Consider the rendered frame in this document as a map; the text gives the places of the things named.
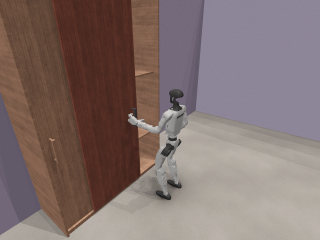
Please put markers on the left robot foot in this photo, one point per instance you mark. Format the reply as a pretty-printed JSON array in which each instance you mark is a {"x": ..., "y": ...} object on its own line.
[{"x": 161, "y": 194}]

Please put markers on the handle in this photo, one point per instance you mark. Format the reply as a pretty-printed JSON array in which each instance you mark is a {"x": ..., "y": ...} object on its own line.
[
  {"x": 55, "y": 150},
  {"x": 135, "y": 114}
]

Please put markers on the left robot upper arm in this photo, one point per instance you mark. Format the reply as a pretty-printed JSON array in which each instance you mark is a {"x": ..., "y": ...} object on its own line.
[{"x": 167, "y": 115}]

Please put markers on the right robot upper arm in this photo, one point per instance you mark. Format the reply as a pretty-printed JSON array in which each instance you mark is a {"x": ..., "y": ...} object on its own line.
[{"x": 185, "y": 119}]

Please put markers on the left robot forearm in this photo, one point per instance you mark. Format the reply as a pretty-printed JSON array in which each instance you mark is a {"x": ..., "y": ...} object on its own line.
[{"x": 147, "y": 127}]

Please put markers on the wardrobe door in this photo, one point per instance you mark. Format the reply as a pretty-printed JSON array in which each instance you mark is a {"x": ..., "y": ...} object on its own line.
[
  {"x": 33, "y": 29},
  {"x": 96, "y": 39}
]

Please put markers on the humanoid robot torso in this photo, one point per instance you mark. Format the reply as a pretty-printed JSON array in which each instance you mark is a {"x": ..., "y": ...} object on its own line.
[{"x": 173, "y": 128}]

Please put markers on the robot left hand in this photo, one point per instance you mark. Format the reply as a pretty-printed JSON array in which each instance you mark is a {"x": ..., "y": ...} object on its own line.
[{"x": 133, "y": 120}]

